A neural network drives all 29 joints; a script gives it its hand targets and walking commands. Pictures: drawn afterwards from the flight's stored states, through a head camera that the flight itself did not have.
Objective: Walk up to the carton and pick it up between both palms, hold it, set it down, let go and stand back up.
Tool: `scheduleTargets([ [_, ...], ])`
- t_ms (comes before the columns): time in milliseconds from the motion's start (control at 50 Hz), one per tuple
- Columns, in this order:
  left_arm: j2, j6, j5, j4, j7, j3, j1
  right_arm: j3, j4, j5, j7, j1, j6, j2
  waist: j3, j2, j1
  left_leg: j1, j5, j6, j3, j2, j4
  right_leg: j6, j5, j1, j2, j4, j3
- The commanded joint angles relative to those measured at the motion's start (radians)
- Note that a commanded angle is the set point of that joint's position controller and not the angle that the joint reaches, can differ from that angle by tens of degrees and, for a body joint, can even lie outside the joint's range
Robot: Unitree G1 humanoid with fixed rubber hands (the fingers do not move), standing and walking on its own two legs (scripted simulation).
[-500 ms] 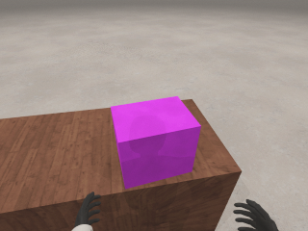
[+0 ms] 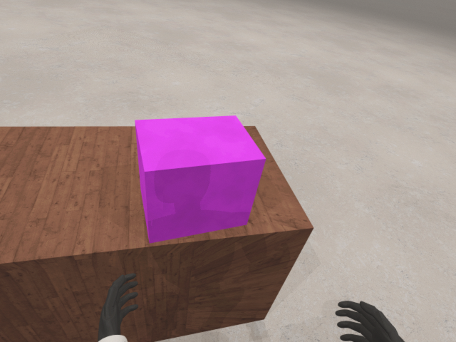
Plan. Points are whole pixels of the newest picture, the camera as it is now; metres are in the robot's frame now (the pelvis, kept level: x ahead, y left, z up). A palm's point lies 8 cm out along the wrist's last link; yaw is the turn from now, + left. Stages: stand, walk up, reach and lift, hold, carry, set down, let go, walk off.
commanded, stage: reach and lift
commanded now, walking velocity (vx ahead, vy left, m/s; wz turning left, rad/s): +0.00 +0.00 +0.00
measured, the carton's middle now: (194, 176) +0.56 +0.07 -0.01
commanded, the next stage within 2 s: none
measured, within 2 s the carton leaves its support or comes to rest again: neither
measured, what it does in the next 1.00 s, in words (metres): stands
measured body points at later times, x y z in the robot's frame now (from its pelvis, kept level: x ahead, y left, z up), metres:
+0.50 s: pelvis +0.03 +0.03 +0.01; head +0.01 +0.05 +0.46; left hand +0.27 +0.21 +0.00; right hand +0.23 -0.22 +0.00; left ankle +0.09 +0.15 -0.72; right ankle -0.01 -0.03 -0.72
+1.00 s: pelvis +0.03 +0.03 +0.01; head +0.05 +0.06 +0.46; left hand +0.32 +0.20 +0.03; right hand +0.30 -0.22 +0.02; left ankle +0.09 +0.15 -0.72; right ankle -0.01 -0.03 -0.72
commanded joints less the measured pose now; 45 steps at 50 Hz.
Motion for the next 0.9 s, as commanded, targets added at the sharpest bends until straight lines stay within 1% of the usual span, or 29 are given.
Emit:
scheduleTargets([
  [0,-0.037,-0.021,0.207,-0.406,0.031,0.009,-0.285,-0.132,-0.068,0.204,0.026,-0.268,-0.100,-0.251,-0.020,0.392,0.146,0.116,-0.041,-0.048,-0.052,0.059,-0.094,0.064,0.075,-0.066,-0.233,-0.317,0.370],
  [40,-0.054,-0.021,0.202,-0.459,0.031,-0.019,-0.279,-0.164,-0.028,0.200,0.032,-0.293,-0.111,-0.308,-0.041,0.378,0.108,0.166,-0.032,-0.050,-0.063,0.068,-0.088,0.058,0.125,-0.098,-0.215,-0.297,0.349],
  [80,-0.084,-0.009,0.215,-0.466,0.039,-0.021,-0.228,-0.157,0.000,0.184,0.030,-0.288,-0.124,-0.322,-0.044,0.344,0.112,0.173,0.012,-0.047,-0.054,0.075,-0.095,0.064,0.218,-0.082,-0.205,-0.295,0.325],
  [100,-0.101,0.000,0.193,-0.456,0.035,-0.041,-0.214,-0.171,-0.006,0.178,0.029,-0.310,-0.133,-0.346,-0.028,0.281,0.083,0.172,-0.013,-0.038,-0.062,0.068,-0.099,0.062,0.175,-0.074,-0.199,-0.307,0.319],
  [120,-0.070,-0.008,0.178,-0.469,0.042,-0.007,-0.360,-0.159,-0.080,0.186,0.025,-0.455,-0.130,-0.349,-0.085,0.267,0.144,0.148,-0.057,-0.035,-0.037,0.063,-0.093,0.067,0.100,-0.118,-0.197,-0.302,0.319],
  [160,-0.124,-0.001,0.136,-0.481,0.036,-0.084,-0.197,-0.209,-0.063,0.163,0.030,-0.347,-0.148,-0.381,-0.052,0.166,0.056,0.216,-0.015,-0.025,-0.062,0.069,-0.101,0.072,0.170,-0.114,-0.178,-0.311,0.272],
  [180,-0.098,0.004,0.140,-0.457,0.042,-0.048,-0.297,-0.181,-0.063,0.167,0.021,-0.447,-0.146,-0.366,-0.066,0.167,0.115,0.180,-0.049,-0.019,-0.048,0.065,-0.110,0.064,0.110,-0.122,-0.178,-0.323,0.280],
  [200,-0.100,0.011,0.129,-0.424,0.048,-0.031,-0.301,-0.171,-0.092,0.163,0.021,-0.455,-0.143,-0.359,-0.099,0.124,0.124,0.165,-0.027,-0.020,-0.024,0.066,-0.110,0.067,0.106,-0.087,-0.186,-0.329,0.288],
  [220,-0.139,0.020,0.127,-0.459,0.036,-0.069,-0.204,-0.199,-0.070,0.153,0.022,-0.360,-0.140,-0.372,-0.067,0.115,0.070,0.206,-0.021,-0.009,-0.048,0.065,-0.116,0.070,0.127,-0.088,-0.179,-0.331,0.279],
  [240,-0.125,0.014,0.114,-0.427,0.038,-0.039,-0.250,-0.184,-0.122,0.146,0.015,-0.432,-0.146,-0.372,-0.086,0.072,0.106,0.212,-0.002,-0.010,-0.028,0.067,-0.121,0.076,0.161,-0.095,-0.174,-0.326,0.255],
  [260,-0.149,0.035,0.092,-0.492,0.040,-0.088,-0.223,-0.219,-0.101,0.145,0.019,-0.437,-0.141,-0.418,-0.083,0.080,0.047,0.266,-0.022,-0.012,-0.049,0.078,-0.132,0.069,0.173,-0.100,-0.153,-0.333,0.212],
  [280,-0.137,0.040,0.104,-0.420,0.033,-0.064,-0.218,-0.210,-0.094,0.142,0.018,-0.440,-0.141,-0.385,-0.086,0.070,0.087,0.229,-0.010,-0.007,-0.036,0.071,-0.127,0.069,0.186,-0.090,-0.158,-0.333,0.225],
  [300,-0.142,0.058,0.092,-0.469,0.031,-0.078,-0.217,-0.213,-0.067,0.135,0.017,-0.409,-0.133,-0.421,-0.058,0.062,0.050,0.252,0.006,-0.008,-0.040,0.073,-0.133,0.070,0.227,-0.087,-0.147,-0.326,0.199],
  [320,-0.134,0.068,0.098,-0.433,0.027,-0.033,-0.216,-0.180,-0.098,0.150,0.007,-0.431,-0.126,-0.416,-0.074,0.026,0.097,0.236,0.002,0.003,-0.022,0.072,-0.131,0.079,0.236,-0.079,-0.155,-0.335,0.225],
  [340,-0.124,0.081,0.085,-0.447,0.021,-0.032,-0.247,-0.176,-0.106,0.134,-0.004,-0.456,-0.118,-0.421,-0.076,0.031,0.081,0.227,0.013,0.008,-0.007,0.072,-0.133,0.091,0.300,-0.030,-0.164,-0.337,0.236],
  [380,-0.110,0.080,0.101,-0.440,0.013,0.020,-0.216,-0.157,-0.092,0.146,-0.009,-0.434,-0.113,-0.386,-0.074,0.024,0.115,0.202,0.063,-0.006,-0.009,0.075,-0.131,0.106,0.416,-0.018,-0.189,-0.323,0.271],
  [400,-0.086,0.091,0.092,-0.464,0.010,0.017,-0.278,-0.168,-0.098,0.150,-0.015,-0.483,-0.105,-0.407,-0.086,0.048,0.085,0.201,0.047,-0.005,-0.012,0.070,-0.129,0.109,0.375,-0.016,-0.185,-0.325,0.276],
  [480,-0.071,0.083,0.103,-0.509,0.019,0.067,-0.325,-0.123,-0.165,0.169,-0.037,-0.549,-0.103,-0.378,-0.154,0.052,0.133,0.139,0.081,-0.011,0.013,0.063,-0.126,0.123,0.593,0.077,-0.202,-0.284,0.301],
  [500,-0.075,0.090,0.106,-0.508,0.020,0.042,-0.351,-0.138,-0.107,0.170,-0.041,-0.562,-0.091,-0.383,-0.119,0.069,0.089,0.140,0.041,-0.006,-0.004,0.068,-0.140,0.127,0.581,0.067,-0.203,-0.279,0.298],
  [520,-0.061,0.081,0.108,-0.572,0.029,0.066,-0.369,-0.111,-0.142,0.185,-0.039,-0.573,-0.093,-0.371,-0.174,0.100,0.129,0.150,0.091,-0.015,-0.001,0.070,-0.126,0.124,0.622,0.089,-0.201,-0.264,0.292],
  [560,-0.123,0.099,0.103,-0.611,0.024,0.022,-0.188,-0.126,-0.082,0.197,-0.033,-0.410,-0.092,-0.413,-0.131,0.109,0.072,0.225,0.145,-0.023,-0.024,0.076,-0.142,0.118,0.729,0.102,-0.191,-0.279,0.271],
  [580,-0.074,0.104,0.110,-0.560,0.022,0.082,-0.383,-0.098,-0.110,0.208,-0.046,-0.607,-0.081,-0.390,-0.133,0.110,0.136,0.163,0.096,-0.021,-0.003,0.065,-0.145,0.123,0.672,0.092,-0.205,-0.292,0.296],
  [640,-0.087,0.115,0.109,-0.565,0.024,0.073,-0.360,-0.097,-0.046,0.196,-0.053,-0.595,-0.062,-0.390,-0.167,0.099,0.103,0.156,0.142,-0.022,0.001,0.077,-0.158,0.132,0.827,0.154,-0.200,-0.263,0.272],
  [700,-0.035,0.126,0.116,-0.548,0.026,0.125,-0.453,-0.080,-0.100,0.215,-0.063,-0.707,-0.051,-0.368,-0.192,0.103,0.155,0.134,0.097,-0.016,0.004,0.067,-0.159,0.140,0.755,0.142,-0.217,-0.271,0.310],
  [740,-0.095,0.142,0.104,-0.563,0.027,0.073,-0.377,-0.113,-0.013,0.217,-0.056,-0.649,-0.050,-0.408,-0.209,0.141,0.100,0.185,0.162,-0.031,-0.004,0.078,-0.167,0.121,0.859,0.171,-0.187,-0.251,0.263],
  [760,-0.056,0.148,0.123,-0.487,0.026,0.143,-0.458,-0.072,0.003,0.229,-0.064,-0.742,-0.041,-0.365,-0.173,0.108,0.160,0.152,0.136,-0.023,0.005,0.070,-0.166,0.130,0.825,0.150,-0.202,-0.269,0.291],
  [780,-0.086,0.164,0.122,-0.502,0.022,0.103,-0.401,-0.081,0.027,0.219,-0.058,-0.696,-0.035,-0.387,-0.169,0.117,0.123,0.170,0.146,-0.026,-0.015,0.073,-0.177,0.127,0.853,0.152,-0.202,-0.274,0.281],
  [800,-0.063,0.163,0.103,-0.484,0.025,0.123,-0.526,-0.092,0.013,0.232,-0.063,-0.837,-0.038,-0.401,-0.213,0.106,0.163,0.166,0.139,-0.026,0.013,0.074,-0.167,0.130,0.844,0.114,-0.188,-0.255,0.256],
  [880,-0.067,0.184,0.098,-0.481,0.023,0.123,-0.532,-0.090,-0.017,0.242,-0.064,-0.880,-0.030,-0.405,-0.275,0.110,0.160,0.169,0.171,-0.029,0.010,0.074,-0.178,0.133,0.924,0.166,-0.192,-0.257,0.261],
])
